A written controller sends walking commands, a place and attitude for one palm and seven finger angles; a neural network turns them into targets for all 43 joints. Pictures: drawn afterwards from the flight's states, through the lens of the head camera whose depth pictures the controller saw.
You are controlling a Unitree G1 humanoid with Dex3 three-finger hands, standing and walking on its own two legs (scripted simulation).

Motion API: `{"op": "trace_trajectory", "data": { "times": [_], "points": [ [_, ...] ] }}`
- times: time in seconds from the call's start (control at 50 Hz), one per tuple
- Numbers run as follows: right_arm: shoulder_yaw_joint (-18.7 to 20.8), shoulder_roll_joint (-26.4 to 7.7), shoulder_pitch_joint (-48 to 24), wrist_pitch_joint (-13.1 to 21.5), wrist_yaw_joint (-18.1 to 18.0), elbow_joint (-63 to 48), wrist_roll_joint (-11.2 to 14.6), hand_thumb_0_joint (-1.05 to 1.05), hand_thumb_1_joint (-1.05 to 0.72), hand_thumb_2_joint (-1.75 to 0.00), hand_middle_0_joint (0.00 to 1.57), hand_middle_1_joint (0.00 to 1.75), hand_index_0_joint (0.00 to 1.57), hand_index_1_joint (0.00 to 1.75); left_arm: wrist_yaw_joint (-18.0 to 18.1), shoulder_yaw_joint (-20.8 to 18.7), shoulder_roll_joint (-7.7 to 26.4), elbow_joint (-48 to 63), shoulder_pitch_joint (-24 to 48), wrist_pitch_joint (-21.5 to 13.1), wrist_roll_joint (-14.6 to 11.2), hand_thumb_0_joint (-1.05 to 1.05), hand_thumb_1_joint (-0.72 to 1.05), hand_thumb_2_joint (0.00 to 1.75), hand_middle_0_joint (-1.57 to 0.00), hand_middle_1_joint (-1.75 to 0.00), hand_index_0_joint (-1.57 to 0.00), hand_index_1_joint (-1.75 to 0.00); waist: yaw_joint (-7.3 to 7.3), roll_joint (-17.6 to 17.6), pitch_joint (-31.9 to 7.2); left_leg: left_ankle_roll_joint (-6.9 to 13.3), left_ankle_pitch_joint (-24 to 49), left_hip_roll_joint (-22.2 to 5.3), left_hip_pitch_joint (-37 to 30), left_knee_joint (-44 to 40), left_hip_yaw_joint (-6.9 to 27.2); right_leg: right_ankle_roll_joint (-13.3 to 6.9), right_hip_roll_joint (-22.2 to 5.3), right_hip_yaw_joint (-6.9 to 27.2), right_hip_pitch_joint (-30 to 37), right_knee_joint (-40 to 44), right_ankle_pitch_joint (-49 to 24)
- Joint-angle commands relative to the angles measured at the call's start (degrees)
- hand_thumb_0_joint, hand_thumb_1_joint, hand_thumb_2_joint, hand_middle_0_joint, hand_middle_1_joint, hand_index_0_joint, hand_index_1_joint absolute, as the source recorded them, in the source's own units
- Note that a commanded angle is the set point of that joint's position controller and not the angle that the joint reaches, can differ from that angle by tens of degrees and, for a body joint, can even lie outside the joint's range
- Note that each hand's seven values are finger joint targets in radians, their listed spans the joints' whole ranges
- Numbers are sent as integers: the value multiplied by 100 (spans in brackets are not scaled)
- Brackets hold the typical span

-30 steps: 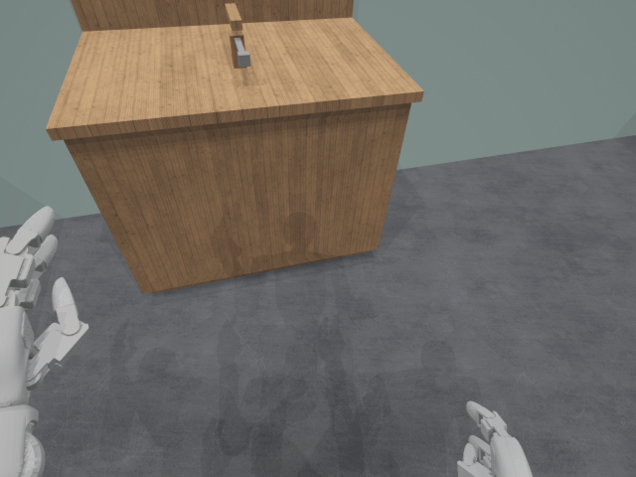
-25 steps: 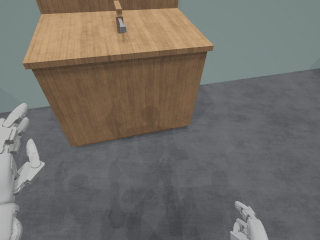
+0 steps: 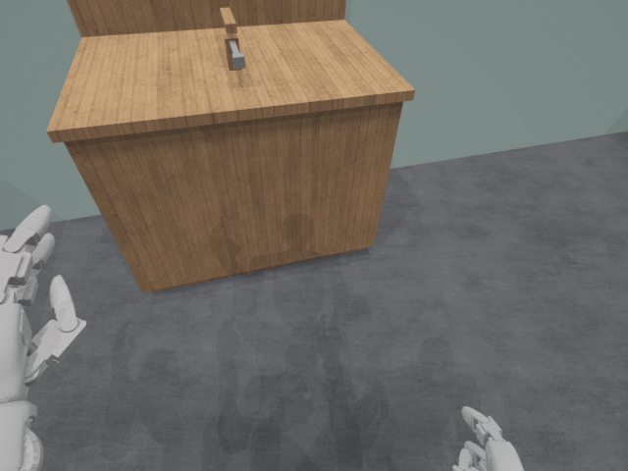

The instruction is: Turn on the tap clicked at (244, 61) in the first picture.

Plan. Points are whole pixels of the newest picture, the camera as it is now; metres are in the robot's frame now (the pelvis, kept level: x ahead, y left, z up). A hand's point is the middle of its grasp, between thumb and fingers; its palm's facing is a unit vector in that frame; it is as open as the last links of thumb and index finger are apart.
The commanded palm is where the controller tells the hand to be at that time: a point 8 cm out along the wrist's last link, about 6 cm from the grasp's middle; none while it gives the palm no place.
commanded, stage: walk to a spot facing it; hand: left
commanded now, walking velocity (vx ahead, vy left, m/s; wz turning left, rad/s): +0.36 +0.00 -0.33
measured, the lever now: (238, 61) +1.01 +0.27 +0.08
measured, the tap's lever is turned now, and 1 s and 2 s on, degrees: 0 0 0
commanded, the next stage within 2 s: turn to face it in 0.72 s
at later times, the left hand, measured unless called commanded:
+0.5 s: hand (139, 245) +0.31 +0.22 +0.16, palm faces +0.38 -0.86 -0.35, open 7.4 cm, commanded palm +0.26 +0.26 +0.18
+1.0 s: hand (280, 163) +0.48 +0.09 +0.16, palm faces +0.20 -0.84 -0.51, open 7.4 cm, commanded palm +0.41 +0.16 +0.18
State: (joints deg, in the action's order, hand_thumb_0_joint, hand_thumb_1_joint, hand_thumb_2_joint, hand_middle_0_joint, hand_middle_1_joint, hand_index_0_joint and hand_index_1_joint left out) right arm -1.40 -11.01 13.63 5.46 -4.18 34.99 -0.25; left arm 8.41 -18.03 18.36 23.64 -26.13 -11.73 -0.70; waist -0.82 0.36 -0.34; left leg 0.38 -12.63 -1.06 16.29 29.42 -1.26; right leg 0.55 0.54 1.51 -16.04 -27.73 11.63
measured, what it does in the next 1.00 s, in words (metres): walks ahead: left foot, then right foot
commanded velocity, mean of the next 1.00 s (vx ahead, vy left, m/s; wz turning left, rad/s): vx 0.26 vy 0.00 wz -0.10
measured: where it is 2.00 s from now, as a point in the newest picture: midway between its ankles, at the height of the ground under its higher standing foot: outside the picture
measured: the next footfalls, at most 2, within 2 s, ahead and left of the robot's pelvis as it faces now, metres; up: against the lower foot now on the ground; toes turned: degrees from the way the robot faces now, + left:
left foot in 0.46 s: +0.15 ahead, +0.11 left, +0.00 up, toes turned +5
right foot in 0.88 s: +0.30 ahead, -0.17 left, +0.00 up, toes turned -20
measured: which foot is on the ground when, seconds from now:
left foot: down 0.00-0.22, up 0.24-0.44, down 0.46-0.88, up 0.90-1.00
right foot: down 0.00-0.48, up 0.50-0.86, down 0.88-1.00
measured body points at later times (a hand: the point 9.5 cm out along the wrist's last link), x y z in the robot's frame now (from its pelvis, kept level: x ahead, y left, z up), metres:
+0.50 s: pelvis +0.08 -0.01 -0.01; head +0.09 +0.01 +0.44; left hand +0.28 +0.27 +0.18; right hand +0.22 -0.27 -0.08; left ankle +0.11 +0.10 -0.74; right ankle +0.05 -0.13 -0.73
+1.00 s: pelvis +0.20 -0.09 -0.02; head +0.25 -0.12 +0.43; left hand +0.46 +0.13 +0.19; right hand +0.32 -0.34 -0.14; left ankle +0.15 +0.07 -0.65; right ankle +0.27 -0.15 -0.74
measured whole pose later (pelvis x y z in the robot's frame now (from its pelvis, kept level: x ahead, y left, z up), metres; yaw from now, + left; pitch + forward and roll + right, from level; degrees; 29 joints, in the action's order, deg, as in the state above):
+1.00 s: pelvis +0.20 -0.09 -0.02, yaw -10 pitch -2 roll +1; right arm 0.4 -11.7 8.0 2.7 -2.0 37.2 0.0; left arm 7.5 -21.8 21.7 29.3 -24.5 -12.2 -0.2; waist 2.2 1.6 8.4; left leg -1.6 -27.6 -5.3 23.1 70.8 -2.0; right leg -6.2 -1.6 -11.4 -22.5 -38.8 15.0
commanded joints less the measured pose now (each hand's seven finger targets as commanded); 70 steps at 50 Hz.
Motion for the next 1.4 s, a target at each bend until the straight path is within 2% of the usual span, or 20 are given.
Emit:
{"op": "trace_trajectory", "data": {
  "times": [0.0, 0.06, 0.12, 0.18, 0.22, 0.32, 0.42, 0.46, 0.48, 0.5, 0.62, 0.74, 0.82, 0.84, 0.88, 0.92, 1.02, 1.26, 1.34, 1.38],
  "points": [
    [289, -766, -665, 255, -157, -931, -18, 0, -90, -90, 20, 30, 20, 30, 138, -548, 898, 1423, 642, -359, 42, 0, 90, 90, -20, -30, -20, -30, 107, 621, -267, 318, -2954, -774, 427, -1177, 755, -194, -12, 62, -157, -44, 1904],
    [290, -755, -589, 249, -201, -841, -35, 0, -90, -90, 20, 30, 20, 30, 188, -579, 899, 1387, 711, -365, 48, 0, 90, 90, -20, -30, -20, -30, 154, 846, -284, 561, -2592, -1220, 83, -1195, 1207, -188, 97, -311, -359, -688, 1307],
    [302, -762, -556, 233, -191, -787, -43, 0, -90, -90, 20, 30, 20, 30, 182, -564, 872, 1124, 617, -330, 79, 0, 90, 90, -20, -30, -20, -30, 121, 713, -357, 494, -2131, -1171, 284, -774, 774, -220, 0, -344, 107, -314, 1195],
    [316, -687, -642, 171, -135, -821, -55, 0, -90, -90, 20, 30, 20, 30, 107, -521, 906, 876, 601, -262, 75, 0, 90, 90, -20, -30, -20, -30, 67, -734, 201, 97, -2285, -238, 1472, 1072, -323, -886, -994, 1792, 20, 936, 2964],
    [293, -664, -801, 211, -70, -816, 2, 0, -90, -90, 20, 30, 20, 30, 160, -544, 1140, 1100, 1055, -328, 91, 0, 90, 90, -20, -30, -20, -30, 11, -1342, 281, -52, -1797, -137, 2250, 2855, -175, -1507, -2024, 3417, 571, 1724, 2784],
    [195, -553, -711, 120, -44, -714, -37, 0, -90, -90, 20, 30, 20, 30, 178, -845, 1325, 1408, 816, -518, 75, 0, 90, 90, -20, -30, -20, -30, 69, -733, -221, -54, -1196, -434, 1331, 1802, -179, -1287, -1527, 1550, 564, 1132, 497],
    [298, -609, -509, 195, -122, -881, -43, 0, -90, -90, 20, 30, 20, 30, 200, -833, 1130, 1813, 486, -531, -64, 0, 90, 90, -20, -30, -20, -30, 140, 6, -737, -7, -122, -201, -1016, -464, -718, -672, -703, 562, 135, -179, 260],
    [404, -843, -469, 176, -116, -935, -10, 0, -90, -90, 20, 30, 20, 30, 223, -745, 998, 2176, 405, -617, -93, 0, 90, 90, -20, -30, -20, -30, 210, 2093, -905, 735, 50, -2015, -2592, -1089, 1738, -102, 45, -416, -1867, -2555, 1850],
    [361, -701, -479, 234, -83, -977, 15, 0, -90, -90, 20, 30, 20, 30, 234, -645, 974, 2012, 337, -650, -49, 0, 90, 90, -20, -30, -20, -30, 217, 1810, -700, 1186, 362, -2572, -2571, -1328, 2593, -108, 29, -296, -2415, -3550, 2228],
    [305, -665, -509, 262, -59, -811, -62, 0, -90, -90, 20, 30, 20, 30, 205, -877, 1282, 1804, 385, -621, 8, 0, 90, 90, -20, -30, -20, -30, 250, 1433, -520, 1231, -106, -2670, -2034, -1498, 2588, -124, -249, -41, -2479, -4069, 1976],
    [365, -698, -369, 306, 8, -670, -16, 0, -90, -90, 20, 30, 20, 30, 93, -601, 946, 1787, 447, -397, 100, 0, 90, 90, -20, -30, -20, -30, 163, 995, -42, 730, 841, -1872, -1323, -1353, 102, 57, -566, -647, -2360, -3452, 721],
    [323, -620, -478, 318, -8, -785, -73, 0, -90, -90, 20, 30, 20, 30, 43, -873, 1148, 1502, 452, -351, 87, 0, 90, 90, -20, -30, -20, -30, 215, 1239, 69, 559, 1478, -1876, -1029, -1401, -617, 43, -430, -1215, -1344, -1633, 308],
    [319, -583, -540, 262, 25, -792, 10, 0, -90, -90, 20, 30, 20, 30, 46, -989, 1275, 1576, 424, -341, 51, 0, 90, 90, -20, -30, -20, -30, 82, 900, -547, 370, 2241, -1500, -896, 518, -1015, -54, 65, -1624, 561, -184, -186],
    [336, -567, -548, 233, 68, -796, 56, 0, -90, -90, 20, 30, 20, 30, 55, -1011, 1347, 1670, 391, -318, 94, 0, 90, 90, -20, -30, -20, -30, 23, 450, -865, 265, 1960, -1220, -465, 1559, -1075, -178, -205, -1227, 1376, 5, -607],
    [313, -356, -631, 167, 114, -965, 70, 0, -90, -90, 20, 30, 20, 30, 106, -1319, 1635, 1566, -8, -307, 85, 0, 90, 90, -20, -30, -20, -30, 20, -1459, -1508, -22, -2125, 19, 1767, 4468, -607, -1228, -2271, 1832, 2801, -33, -4567],
    [369, -493, -572, 105, 166, -751, 22, 0, -90, -90, 20, 30, 20, 30, 114, -1564, 1706, 1607, -174, -393, -52, 0, 90, 90, -20, -30, -20, -30, 90, -1009, -1350, -132, -1780, -354, 1705, 4964, 254, -927, -2353, 1637, 2014, 360, -3391],
    [313, -468, -854, -197, 167, -857, 69, 0, -90, -90, 20, 30, 20, 30, 173, -1661, 1612, 2143, -521, -563, -100, 0, 90, 90, -20, -30, -20, -30, 213, -441, -1019, -336, -823, -489, 1472, 4216, 80, -773, -1912, 63, 888, 601, -2376],
    [345, -593, -530, -55, 21, -982, 6, 0, -90, -90, 20, 30, 20, 30, 328, -932, 1169, 1542, -71, -322, -118, 0, 90, 90, -20, -30, -20, -30, 4, -642, -508, -76, -626, -211, 497, 1051, -462, -632, -1975, 5, 721, 674, -1914],
    [354, -677, -453, -35, -15, -996, -5, 0, -90, -90, 20, 30, 20, 30, 345, -697, 1286, 2048, 773, -376, -85, 0, 90, 90, -20, -30, -20, -30, 96, -105, -486, 101, -423, -279, -276, -119, -285, -452, -1826, 68, 335, 510, 326],
    [372, -800, -523, 15, -66, -1102, 26, 0, -90, -90, 20, 30, 20, 30, 342, -714, 1407, 2417, 1074, -427, -65, 0, 90, 90, -20, -30, -20, -30, 56, 988, -272, 522, -809, -931, -417, -696, 688, -205, -1259, -117, -266, -82, 1684]
  ]
}}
